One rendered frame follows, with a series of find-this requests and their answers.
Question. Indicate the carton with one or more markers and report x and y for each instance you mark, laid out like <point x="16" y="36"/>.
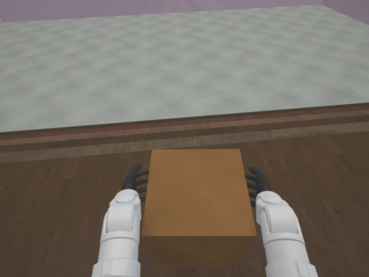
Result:
<point x="197" y="209"/>

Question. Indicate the robot right hand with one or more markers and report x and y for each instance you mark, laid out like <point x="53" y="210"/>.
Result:
<point x="260" y="186"/>

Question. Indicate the left robot forearm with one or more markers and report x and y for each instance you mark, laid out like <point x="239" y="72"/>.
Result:
<point x="120" y="237"/>

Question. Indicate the robot left hand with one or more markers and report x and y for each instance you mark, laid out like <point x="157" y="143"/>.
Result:
<point x="131" y="183"/>

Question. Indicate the right robot forearm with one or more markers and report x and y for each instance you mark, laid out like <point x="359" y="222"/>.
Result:
<point x="282" y="238"/>

